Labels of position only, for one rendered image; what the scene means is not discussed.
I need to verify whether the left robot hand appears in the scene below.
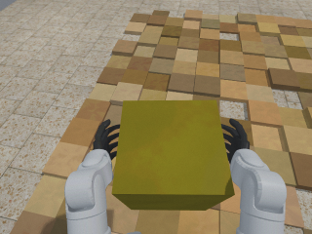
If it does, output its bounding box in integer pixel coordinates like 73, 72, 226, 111
93, 119, 120, 160

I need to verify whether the right robot hand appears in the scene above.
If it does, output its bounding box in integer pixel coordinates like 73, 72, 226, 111
221, 118, 250, 164

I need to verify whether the left robot forearm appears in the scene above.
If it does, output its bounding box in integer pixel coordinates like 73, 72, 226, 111
64, 149, 114, 234

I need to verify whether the carton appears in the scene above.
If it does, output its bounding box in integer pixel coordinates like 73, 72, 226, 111
111, 99, 235, 211

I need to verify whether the right robot forearm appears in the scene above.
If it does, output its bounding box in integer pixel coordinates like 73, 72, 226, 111
230, 148, 287, 234

